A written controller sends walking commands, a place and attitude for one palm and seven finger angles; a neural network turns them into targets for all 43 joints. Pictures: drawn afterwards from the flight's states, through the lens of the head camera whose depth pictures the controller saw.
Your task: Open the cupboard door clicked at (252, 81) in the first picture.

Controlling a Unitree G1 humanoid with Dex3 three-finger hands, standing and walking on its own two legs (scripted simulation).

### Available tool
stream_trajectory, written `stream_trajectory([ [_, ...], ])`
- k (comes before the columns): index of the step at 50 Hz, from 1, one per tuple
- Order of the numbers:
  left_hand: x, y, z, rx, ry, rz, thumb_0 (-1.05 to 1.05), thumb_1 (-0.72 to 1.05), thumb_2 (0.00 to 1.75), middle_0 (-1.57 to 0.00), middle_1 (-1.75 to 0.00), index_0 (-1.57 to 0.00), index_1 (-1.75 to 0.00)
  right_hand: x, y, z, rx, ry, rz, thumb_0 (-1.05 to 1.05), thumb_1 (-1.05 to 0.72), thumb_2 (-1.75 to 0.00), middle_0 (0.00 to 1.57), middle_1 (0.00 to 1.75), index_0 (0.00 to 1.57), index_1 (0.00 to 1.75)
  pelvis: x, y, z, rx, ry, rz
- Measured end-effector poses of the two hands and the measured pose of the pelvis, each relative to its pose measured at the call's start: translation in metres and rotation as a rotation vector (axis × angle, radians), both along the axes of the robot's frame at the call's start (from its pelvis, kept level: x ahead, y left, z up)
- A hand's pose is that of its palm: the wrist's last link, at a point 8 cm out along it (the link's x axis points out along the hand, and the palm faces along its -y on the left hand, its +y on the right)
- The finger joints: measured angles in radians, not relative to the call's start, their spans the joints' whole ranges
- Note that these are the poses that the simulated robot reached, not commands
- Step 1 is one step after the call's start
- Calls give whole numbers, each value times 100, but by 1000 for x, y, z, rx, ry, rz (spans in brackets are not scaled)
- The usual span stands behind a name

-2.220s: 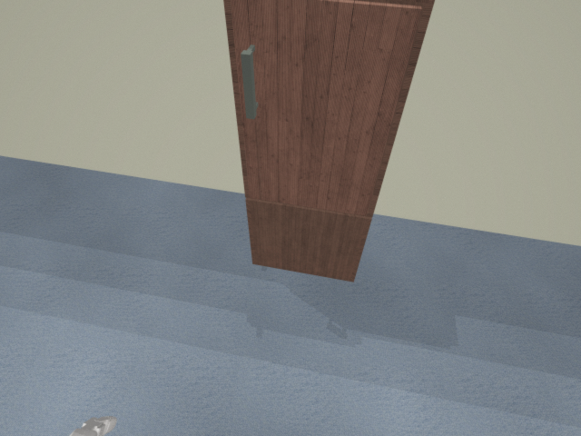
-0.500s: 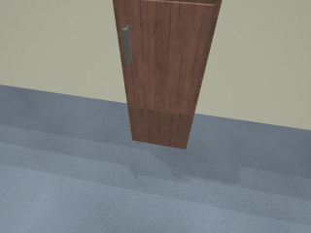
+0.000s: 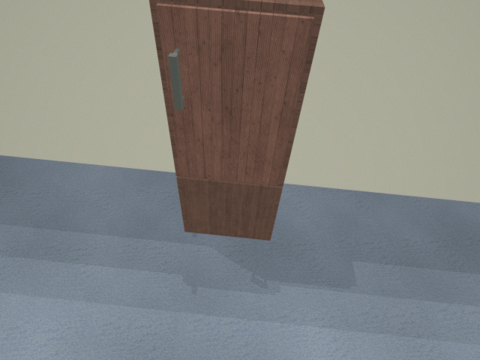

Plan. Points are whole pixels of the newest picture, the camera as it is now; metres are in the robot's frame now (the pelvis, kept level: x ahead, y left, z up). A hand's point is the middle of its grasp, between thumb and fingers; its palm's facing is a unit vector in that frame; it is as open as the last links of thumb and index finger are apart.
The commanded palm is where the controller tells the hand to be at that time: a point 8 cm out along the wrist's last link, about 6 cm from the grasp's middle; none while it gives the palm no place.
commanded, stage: take the last steps up to it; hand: left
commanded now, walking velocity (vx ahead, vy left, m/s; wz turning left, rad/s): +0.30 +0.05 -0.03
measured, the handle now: (178, 80) +0.79 +0.22 +0.08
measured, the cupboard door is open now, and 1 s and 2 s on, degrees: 0 0 0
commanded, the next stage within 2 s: come to a stop and stand still in 0.46 s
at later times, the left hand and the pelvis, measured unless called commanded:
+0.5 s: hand (170, 310) +0.25 +0.15 -0.16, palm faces +0.09 -0.98 -0.19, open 7.1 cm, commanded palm none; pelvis +0.16 -0.02 +0.00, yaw +2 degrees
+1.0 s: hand (153, 321) +0.23 +0.19 -0.17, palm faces +0.06 -0.96 -0.27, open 7.4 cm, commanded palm none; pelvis +0.22 -0.02 +0.00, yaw -1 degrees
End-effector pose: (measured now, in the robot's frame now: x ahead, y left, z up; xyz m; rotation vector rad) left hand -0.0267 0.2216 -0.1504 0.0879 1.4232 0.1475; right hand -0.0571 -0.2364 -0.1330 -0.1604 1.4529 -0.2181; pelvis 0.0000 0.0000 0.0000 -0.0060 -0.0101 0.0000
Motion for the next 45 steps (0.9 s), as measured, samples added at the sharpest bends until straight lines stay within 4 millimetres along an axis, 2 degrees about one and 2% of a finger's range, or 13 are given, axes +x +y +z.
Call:
stream_trajectory([
  [4,33,9,8,4,9,-40,0,90,90,-20,-30,-20,-30,-22,25,10,25,73,-60,1,-91,-90,20,30,20,30,19,4,7,-2,6,-10],
  [7,75,11,13,9,-45,-57,1,90,90,-20,-30,-20,-30,-32,41,17,57,155,-86,1,-91,-90,20,30,20,30,36,4,11,-5,12,-10],
  [10,126,7,16,12,-114,-82,1,90,90,-20,-30,-20,-30,-34,52,20,89,224,-110,1,-90,-90,20,30,20,30,54,1,10,-3,16,-12],
  [15,218,-14,13,16,-232,-138,0,91,90,-20,-30,-20,-30,-14,54,12,126,286,-151,1,-90,-90,20,30,20,30,94,-11,-1,5,12,-22],
  [17,248,-23,9,23,-297,-140,0,91,90,-20,-30,-20,-30,4,47,1,137,296,-153,1,-90,-90,20,30,20,30,112,-19,-11,12,6,-10],
  [19,265,-28,9,24,-339,-120,0,91,90,-20,-30,-20,-30,32,36,-7,134,274,-136,1,-90,-90,20,30,20,30,125,-23,-13,2,-5,3],
  [23,267,-30,15,31,-315,-54,-1,91,90,-20,-30,-20,-30,121,11,-12,94,123,-68,1,-90,-90,20,30,20,30,152,-24,-4,-13,-10,22],
  [28,264,-5,21,76,-257,-10,-3,95,90,-21,-30,-21,-30,245,-3,-3,50,-121,22,1,-91,-90,20,29,20,30,182,-18,5,-18,4,33],
  [33,254,14,7,57,-145,24,-2,93,90,-20,-30,-20,-30,331,-5,6,-18,-254,102,2,-94,-90,20,29,20,30,215,1,0,-34,-12,23],
  [36,249,21,-4,46,-72,44,-1,92,90,-20,-30,-20,-30,363,6,9,-33,-279,129,1,-93,-90,20,29,20,30,231,10,-3,-17,-19,16],
  [39,245,23,-2,45,-16,43,0,91,90,-20,-30,-20,-30,382,19,13,-22,-285,143,1,-92,-90,20,29,20,30,236,11,1,0,-14,5],
  [42,245,23,4,52,11,28,0,91,90,-20,-30,-20,-30,390,25,12,2,-284,139,1,-92,-90,20,30,20,30,232,9,4,-3,-10,-3],
  [45,247,22,10,72,9,13,0,91,90,-20,-30,-20,-30,388,23,7,24,-280,119,1,-91,-90,20,30,20,30,226,4,5,-4,-7,-13],
])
